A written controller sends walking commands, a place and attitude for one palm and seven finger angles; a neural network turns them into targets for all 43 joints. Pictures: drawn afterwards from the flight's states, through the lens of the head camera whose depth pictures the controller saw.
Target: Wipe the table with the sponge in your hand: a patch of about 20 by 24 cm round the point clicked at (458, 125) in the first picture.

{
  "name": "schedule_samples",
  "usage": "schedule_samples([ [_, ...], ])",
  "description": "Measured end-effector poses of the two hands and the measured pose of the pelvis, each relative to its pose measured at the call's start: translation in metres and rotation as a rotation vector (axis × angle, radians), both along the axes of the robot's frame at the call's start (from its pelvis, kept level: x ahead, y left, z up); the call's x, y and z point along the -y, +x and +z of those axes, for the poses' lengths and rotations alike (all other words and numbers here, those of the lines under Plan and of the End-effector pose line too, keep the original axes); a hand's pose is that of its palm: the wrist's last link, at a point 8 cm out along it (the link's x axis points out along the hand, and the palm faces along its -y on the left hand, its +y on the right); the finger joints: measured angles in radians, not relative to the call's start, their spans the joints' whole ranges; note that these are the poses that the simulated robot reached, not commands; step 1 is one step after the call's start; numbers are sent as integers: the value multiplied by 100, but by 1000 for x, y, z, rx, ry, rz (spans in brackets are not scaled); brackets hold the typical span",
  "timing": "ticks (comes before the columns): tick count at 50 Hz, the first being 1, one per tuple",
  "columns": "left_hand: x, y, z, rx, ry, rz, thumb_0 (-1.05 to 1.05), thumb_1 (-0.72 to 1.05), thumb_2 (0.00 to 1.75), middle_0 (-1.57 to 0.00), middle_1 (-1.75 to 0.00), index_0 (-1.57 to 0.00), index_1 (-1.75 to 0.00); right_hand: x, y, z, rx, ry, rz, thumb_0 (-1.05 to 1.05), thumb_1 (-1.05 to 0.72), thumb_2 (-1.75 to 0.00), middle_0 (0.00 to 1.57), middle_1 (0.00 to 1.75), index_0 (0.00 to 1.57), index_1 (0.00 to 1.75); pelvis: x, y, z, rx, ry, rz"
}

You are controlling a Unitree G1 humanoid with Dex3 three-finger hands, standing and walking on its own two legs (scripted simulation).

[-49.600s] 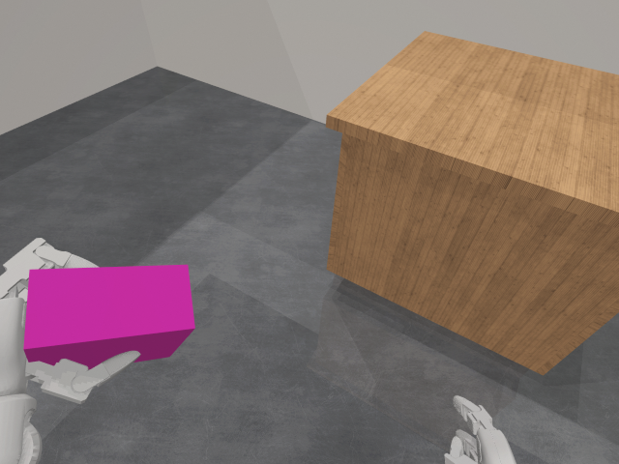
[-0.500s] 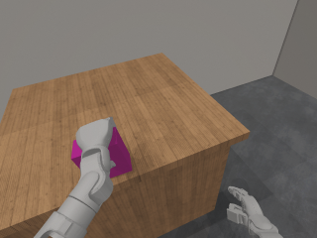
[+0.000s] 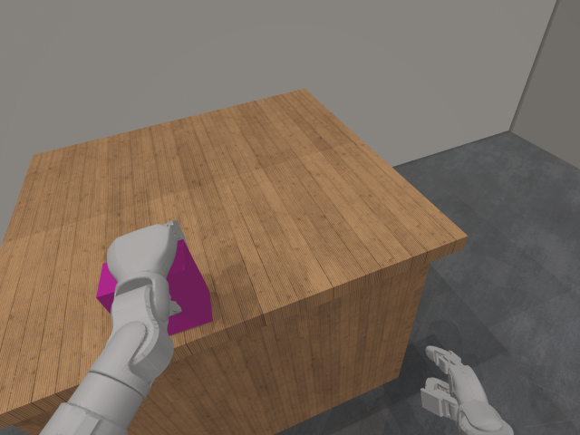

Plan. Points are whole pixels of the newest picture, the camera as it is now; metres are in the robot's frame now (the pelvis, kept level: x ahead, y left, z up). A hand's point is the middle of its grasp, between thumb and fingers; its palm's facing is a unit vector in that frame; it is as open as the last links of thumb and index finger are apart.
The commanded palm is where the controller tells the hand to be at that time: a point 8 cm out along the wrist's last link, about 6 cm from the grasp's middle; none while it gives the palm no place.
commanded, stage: wipe forward along the middle lane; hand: left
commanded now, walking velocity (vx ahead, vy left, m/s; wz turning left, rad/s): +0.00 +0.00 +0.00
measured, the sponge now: (165, 301) +0.30 +0.24 +0.03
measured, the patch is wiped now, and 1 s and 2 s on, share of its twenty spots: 1.00 1.00 1.00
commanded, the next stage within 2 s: slide back across to the first lane in 1.52 s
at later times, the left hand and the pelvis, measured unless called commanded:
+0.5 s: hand (160, 248) +0.36 +0.26 +0.09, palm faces -0.02 -0.05 -1.00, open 10.4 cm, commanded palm +0.33 +0.25 +0.13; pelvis +0.00 +0.01 +0.00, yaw +1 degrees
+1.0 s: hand (155, 233) +0.39 +0.28 +0.09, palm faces -0.05 -0.03 -1.00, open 10.4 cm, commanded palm +0.37 +0.28 +0.12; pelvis +0.00 +0.01 +0.00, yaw +2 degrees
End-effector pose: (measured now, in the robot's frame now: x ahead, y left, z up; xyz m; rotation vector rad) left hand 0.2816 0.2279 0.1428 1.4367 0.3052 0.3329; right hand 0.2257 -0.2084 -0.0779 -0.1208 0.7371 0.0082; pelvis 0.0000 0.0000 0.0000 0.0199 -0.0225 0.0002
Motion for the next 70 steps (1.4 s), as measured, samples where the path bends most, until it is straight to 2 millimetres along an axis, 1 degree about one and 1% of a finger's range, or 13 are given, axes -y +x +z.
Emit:
schedule_samples([
  [9,-9,16,-1,-22,25,12,-1,-53,105,-68,-135,-72,-129,-5,-6,-4,-20,-16,-9,1,-91,-90,20,30,20,30,-6,-1,0,-16,-1,12],
  [17,-15,38,-1,-41,42,24,-1,-53,105,-68,-135,-72,-129,-6,-13,-10,-55,-33,-17,1,-91,-90,20,30,20,30,-9,-2,0,-40,-3,21],
  [24,-21,55,-2,-56,50,26,-1,-53,105,-68,-135,-72,-129,-3,-23,-15,-93,-48,-37,1,-90,-90,20,30,20,30,-11,0,0,-62,-5,22],
  [38,-31,67,-3,-55,50,24,0,-53,105,-68,-135,-72,-129,8,-40,-21,-144,-75,-74,1,-91,-90,20,30,20,30,-13,1,0,-81,-7,20],
  [44,-37,78,-2,-77,66,28,0,-53,105,-68,-135,-72,-129,10,-46,-23,-155,-86,-83,1,-91,-90,20,30,20,30,-12,-2,-1,-92,-8,25],
  [51,-45,91,-1,-98,73,22,0,-53,105,-69,-135,-72,-129,15,-61,-29,-194,-93,-102,1,-91,-90,20,30,20,30,-12,-2,-1,-114,-10,27],
  [61,-56,104,-2,-94,78,12,1,-53,105,-69,-135,-72,-129,22,-84,-38,-268,-109,-129,1,-91,-90,20,30,20,30,-14,-1,-1,-138,-14,28],
  [70,-68,122,-1,-115,87,21,1,-53,105,-69,-135,-72,-129,25,-100,-41,-316,-127,-153,1,-91,-90,20,30,20,30,-17,0,-2,-165,-18,32],
])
